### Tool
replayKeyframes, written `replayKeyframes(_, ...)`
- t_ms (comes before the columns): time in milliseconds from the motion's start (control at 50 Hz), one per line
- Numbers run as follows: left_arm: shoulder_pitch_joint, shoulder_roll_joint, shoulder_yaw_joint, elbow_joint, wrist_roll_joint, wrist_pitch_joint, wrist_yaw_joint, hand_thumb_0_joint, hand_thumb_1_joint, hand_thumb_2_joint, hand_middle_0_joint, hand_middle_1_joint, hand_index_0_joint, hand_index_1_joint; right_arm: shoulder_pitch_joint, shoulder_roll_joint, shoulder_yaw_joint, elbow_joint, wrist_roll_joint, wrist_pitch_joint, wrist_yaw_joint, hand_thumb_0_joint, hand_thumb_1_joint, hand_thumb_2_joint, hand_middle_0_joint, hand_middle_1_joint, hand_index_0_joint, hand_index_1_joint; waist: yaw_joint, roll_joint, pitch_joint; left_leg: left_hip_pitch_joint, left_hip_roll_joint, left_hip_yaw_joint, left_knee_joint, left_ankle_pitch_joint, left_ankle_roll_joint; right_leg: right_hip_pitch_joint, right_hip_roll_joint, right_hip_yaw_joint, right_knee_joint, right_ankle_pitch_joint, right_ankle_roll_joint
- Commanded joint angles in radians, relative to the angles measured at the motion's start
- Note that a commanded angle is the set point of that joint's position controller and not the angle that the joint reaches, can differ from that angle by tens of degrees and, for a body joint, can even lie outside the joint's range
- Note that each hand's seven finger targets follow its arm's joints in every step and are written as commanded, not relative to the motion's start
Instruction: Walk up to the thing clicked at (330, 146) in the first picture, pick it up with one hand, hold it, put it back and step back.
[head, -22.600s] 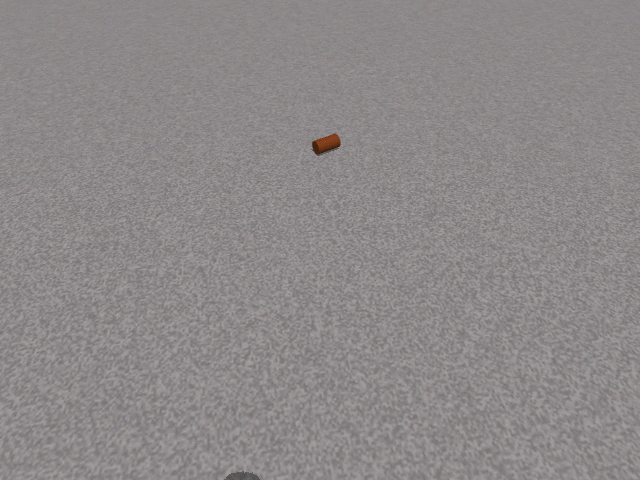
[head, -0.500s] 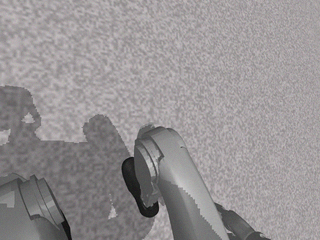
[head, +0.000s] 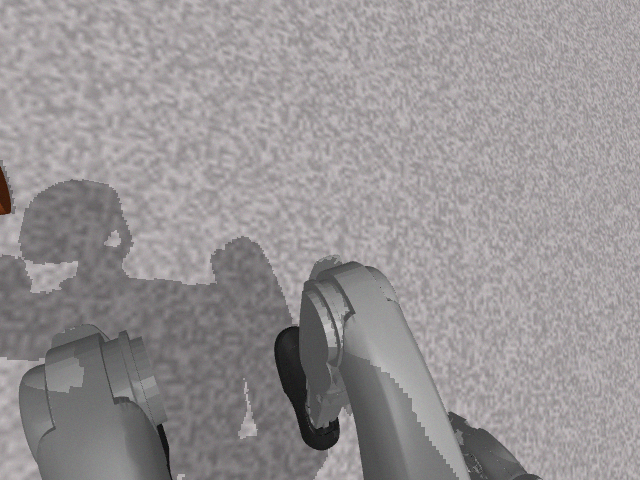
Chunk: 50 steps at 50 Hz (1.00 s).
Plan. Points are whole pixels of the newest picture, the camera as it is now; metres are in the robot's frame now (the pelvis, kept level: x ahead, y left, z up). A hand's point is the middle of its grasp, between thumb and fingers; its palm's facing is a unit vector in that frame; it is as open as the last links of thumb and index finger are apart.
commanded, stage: settle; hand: left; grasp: from above
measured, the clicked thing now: out of the picture +0.47 +0.33 -0.25
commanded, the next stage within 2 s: lift in 0.40 s
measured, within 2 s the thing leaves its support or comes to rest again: neither
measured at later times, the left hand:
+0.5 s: hand out of the picture +0.46 +0.32 -0.13, palm faces -0.48 -0.07 -0.88, open 9.8 cm
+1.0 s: hand out of the picture +0.41 +0.32 -0.04, palm faces -0.49 -0.11 -0.87, open 9.8 cm
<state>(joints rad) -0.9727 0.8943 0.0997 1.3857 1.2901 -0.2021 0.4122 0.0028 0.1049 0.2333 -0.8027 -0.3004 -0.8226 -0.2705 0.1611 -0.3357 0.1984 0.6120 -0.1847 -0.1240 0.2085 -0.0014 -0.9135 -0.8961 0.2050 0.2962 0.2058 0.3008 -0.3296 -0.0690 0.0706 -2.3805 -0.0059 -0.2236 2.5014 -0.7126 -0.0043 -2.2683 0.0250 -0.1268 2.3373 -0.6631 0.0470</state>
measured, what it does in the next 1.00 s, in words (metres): rises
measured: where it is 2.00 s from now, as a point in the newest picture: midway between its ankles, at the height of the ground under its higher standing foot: (238, 446)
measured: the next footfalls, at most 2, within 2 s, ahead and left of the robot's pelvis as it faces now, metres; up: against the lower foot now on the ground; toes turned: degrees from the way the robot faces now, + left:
none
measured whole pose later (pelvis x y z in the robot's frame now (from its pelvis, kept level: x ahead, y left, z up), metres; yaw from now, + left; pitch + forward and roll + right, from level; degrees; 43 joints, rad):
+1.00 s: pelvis -0.01 +0.00 +0.09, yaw +7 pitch +36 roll -7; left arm -0.78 0.69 0.01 0.99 1.10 -0.18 0.05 0.00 0.09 0.28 -0.78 -0.35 -0.80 -0.33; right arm 0.20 -0.28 0.03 0.62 -0.04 0.08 0.08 0.00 -0.92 -0.90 0.21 0.30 0.21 0.30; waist -0.20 0.04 -0.12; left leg -2.15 0.00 -0.10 2.16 -0.65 0.01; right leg -2.08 -0.01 -0.03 2.08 -0.64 0.05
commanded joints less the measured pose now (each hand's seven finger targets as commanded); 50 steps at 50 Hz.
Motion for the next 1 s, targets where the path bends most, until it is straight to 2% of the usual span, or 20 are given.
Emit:
replayKeyframes(0,-0.416,0.212,-0.006,-0.241,-0.035,0.021,0.005,0.000,0.892,0.566,-1.210,-0.440,-1.222,-0.429,0.210,-0.290,-0.135,0.017,0.024,0.023,-0.013,0.000,-0.901,-0.900,0.200,0.299,0.199,0.299,-0.027,0.578,-0.765,0.627,0.017,0.118,-0.285,0.294,0.001,0.307,0.025,-0.093,-0.201,0.284,-0.097)
replayKeyframes(100,-0.428,0.155,-0.049,-0.263,-0.055,0.033,-0.070,0.000,0.912,0.630,-1.241,-0.477,-1.248,-0.473,0.239,-0.270,-0.153,0.021,0.046,0.053,-0.023,0.000,-0.904,-0.901,0.200,0.300,0.199,0.300,-0.017,0.518,-0.816,0.655,0.012,0.124,-0.318,0.304,0.009,0.348,0.020,-0.077,-0.232,0.295,-0.091)
replayKeyframes(160,-0.402,0.158,-0.042,-0.242,-0.071,0.036,-0.102,0.000,0.908,0.664,-1.243,-0.493,-1.246,-0.493,0.237,-0.269,-0.158,0.010,0.053,0.076,-0.036,0.000,-0.906,-0.902,0.200,0.300,0.199,0.300,-0.002,0.486,-0.797,0.618,0.004,0.134,-0.333,0.299,0.011,0.371,0.016,-0.069,-0.249,0.290,-0.094)
replayKeyframes(220,-0.434,0.177,-0.043,-0.273,-0.061,0.028,-0.137,0.000,0.909,0.656,-1.248,-0.488,-1.251,-0.488,0.239,-0.265,-0.161,0.005,0.062,0.100,-0.055,0.000,-0.906,-0.902,0.200,0.300,0.199,0.300,0.002,0.472,-0.795,0.621,0.001,0.137,-0.344,0.289,0.013,0.367,0.015,-0.061,-0.266,0.274,-0.097)
replayKeyframes(240,-0.429,0.193,-0.033,-0.288,-0.062,0.025,-0.142,0.000,0.893,0.663,-1.237,-0.488,-1.239,-0.490,0.231,-0.256,-0.160,-0.006,0.065,0.107,-0.059,0.000,-0.905,-0.902,0.200,0.300,0.199,0.300,0.018,0.484,-0.824,0.637,0.001,0.142,-0.358,0.292,0.011,0.384,0.016,-0.055,-0.265,0.272,-0.098)
replayKeyframes(300,-0.433,0.172,-0.041,-0.275,-0.062,0.020,-0.159,0.000,0.890,0.695,-1.243,-0.494,-1.239,-0.501,0.235,-0.251,-0.159,-0.010,0.065,0.123,-0.072,0.000,-0.904,-0.902,0.200,0.300,0.199,0.300,0.005,0.464,-0.796,0.631,-0.002,0.143,-0.357,0.290,0.012,0.375,0.014,-0.053,-0.278,0.264,-0.098)
replayKeyframes(340,-0.445,0.209,-0.020,-0.300,-0.058,0.013,-0.163,0.000,0.881,0.685,-1.227,-0.501,-1.226,-0.505,0.238,-0.247,-0.158,-0.023,0.067,0.130,-0.079,0.000,-0.902,-0.900,0.200,0.300,0.199,0.300,0.013,0.456,-0.823,0.633,-0.004,0.151,-0.365,0.288,0.015,0.403,0.012,-0.046,-0.287,0.263,-0.097)
replayKeyframes(420,-0.460,0.216,-0.012,-0.309,-0.055,0.004,-0.169,0.000,0.893,0.699,-1.240,-0.488,-1.234,-0.496,0.240,-0.248,-0.158,-0.023,0.070,0.141,-0.091,0.000,-0.901,-0.899,0.200,0.300,0.199,0.300,0.020,0.489,-0.835,0.658,-0.007,0.149,-0.382,0.282,0.011,0.380,0.007,-0.044,-0.288,0.248,-0.101)
replayKeyframes(480,-0.434,0.223,-0.008,-0.295,-0.056,0.005,-0.170,0.000,0.818,0.582,-1.175,-0.526,-1.195,-0.506,0.241,-0.241,-0.162,-0.025,0.073,0.149,-0.097,0.000,-0.928,-0.912,0.199,0.300,0.199,0.300,0.036,0.488,-0.854,0.649,-0.007,0.157,-0.403,0.251,0.014,0.394,0.010,-0.038,-0.298,0.222,-0.101)
replayKeyframes(540,-0.431,0.223,-0.006,-0.334,-0.074,0.010,-0.185,0.000,0.753,0.600,-1.093,-0.427,-1.100,-0.422,0.238,-0.226,-0.169,-0.022,0.079,0.158,-0.103,0.000,-0.880,-0.891,0.201,0.299,0.200,0.299,0.053,0.490,-0.890,0.653,-0.007,0.171,-0.431,0.210,0.021,0.418,0.009,-0.025,-0.318,0.195,-0.094)
replayKeyframes(580,-0.418,0.188,-0.019,-0.343,-0.091,0.017,-0.199,0.000,0.820,0.591,-1.146,-0.521,-1.168,-0.499,0.246,-0.228,-0.178,-0.014,0.083,0.161,-0.108,0.000,-0.914,-0.906,0.199,0.300,0.199,0.300,0.048,0.481,-0.849,0.653,-0.009,0.172,-0.444,0.198,0.020,0.401,0.004,-0.026,-0.336,0.182,-0.097)
replayKeyframes(660,-0.384,0.195,0.004,-0.432,-0.128,0.032,-0.231,0.000,0.853,0.606,-1.159,-0.533,-1.183,-0.508,0.259,-0.228,-0.209,-0.018,0.104,0.169,-0.116,0.000,-0.912,-0.905,0.200,0.300,0.199,0.300,0.085,0.483,-0.943,0.742,-0.010,0.166,-0.481,0.243,0.017,0.428,-0.004,-0.013,-0.350,0.215,-0.099)
replayKeyframes(740,-0.318,0.155,-0.010,-0.459,-0.151,0.036,-0.266,0.000,0.832,0.627,-1.154,-0.524,-1.172,-0.505,0.263,-0.213,-0.224,0.000,0.118,0.181,-0.125,0.000,-0.915,-0.906,0.200,0.300,0.200,0.300,0.088,0.432,-0.925,0.754,-0.010,0.167,-0.508,0.245,0.025,0.438,-0.008,0.001,-0.383,0.216,-0.093)
replayKeyframes(760,-0.347,0.184,0.007,-0.529,-0.159,0.031,-0.270,0.000,0.826,0.633,-1.151,-0.527,-1.168,-0.510,0.258,-0.206,-0.229,-0.004,0.123,0.184,-0.128,0.000,-0.914,-0.905,0.200,0.300,0.199,0.300,0.099,0.444,-0.971,0.770,-0.009,0.173,-0.511,0.257,0.028,0.461,-0.009,0.009,-0.390,0.228,-0.091)
replayKeyframes(780,-0.282,0.166,0.006,-0.493,-0.159,0.034,-0.277,0.000,0.826,0.635,-1.150,-0.523,-1.166,-0.506,0.264,-0.208,-0.236,-0.005,0.124,0.185,-0.127,0.000,-0.915,-0.906,0.200,0.300,0.199,0.300,0.105,0.434,-0.956,0.791,-0.012,0.172,-0.521,0.270,0.026,0.464,-0.012,0.013,-0.402,0.229,-0.091)
replayKeyframes(820,-0.299,0.154,0.000,-0.588,-0.177,0.026,-0.287,0.000,0.828,0.652,-1.155,-0.528,-1.168,-0.514,0.255,-0.192,-0.245,-0.012,0.131,0.190,-0.132,0.000,-0.913,-0.906,0.200,0.300,0.199,0.300,0.117,0.427,-1.015,0.813,-0.010,0.180,-0.542,0.273,0.032,0.506,-0.010,0.022,-0.422,0.238,-0.088)
replayKeyframes(840,-0.268,0.165,0.009,-0.580,-0.180,0.027,-0.290,0.000,0.835,0.633,-1.149,-0.535,-1.169,-0.515,0.250,-0.189,-0.248,-0.014,0.135,0.192,-0.136,0.000,-0.914,-0.905,0.200,0.300,0.200,0.300,0.125,0.410,-0.997,0.804,-0.011,0.183,-0.553,0.262,0.033,0.517,-0.009,0.026,-0.436,0.229,-0.088)
replayKeyframes(880,-0.222,0.116,-0.003,-0.584,-0.196,0.024,-0.299,0.000,0.830,0.638,-1.151,-0.518,-1.167,-0.502,0.244,-0.184,-0.252,-0.016,0.139,0.194,-0.142,0.000,-0.910,-0.904,0.200,0.300,0.200,0.300,0.119,0.382,-0.921,0.805,-0.012,0.173,-0.587,0.240,0.030,0.499,-0.015,0.025,-0.466,0.209,-0.088)
replayKeyframes(900,-0.260,0.125,-0.005,-0.656,-0.202,0.018,-0.305,0.000,0.845,0.634,-1.163,-0.527,-1.181,-0.509,0.239,-0.177,-0.257,-0.020,0.142,0.194,-0.146,0.000,-0.910,-0.904,0.200,0.300,0.200,0.300,0.126,0.399,-0.968,0.837,-0.007,0.177,-0.600,0.240,0.033,0.523,-0.011,0.028,-0.476,0.213,-0.087)
replayKeyframes(980,-0.159,0.093,-0.012,-0.674,-0.220,0.030,-0.321,0.000,0.849,0.632,-1.168,-0.502,-1.182,-0.487,0.223,-0.166,-0.264,-0.034,0.155,0.197,-0.157,0.000,-0.906,-0.903,0.200,0.300,0.200,0.300,0.150,0.387,-0.962,0.900,0.000,0.160,-0.689,0.201,0.034,0.574,-0.012,0.033,-0.522,0.199,-0.077)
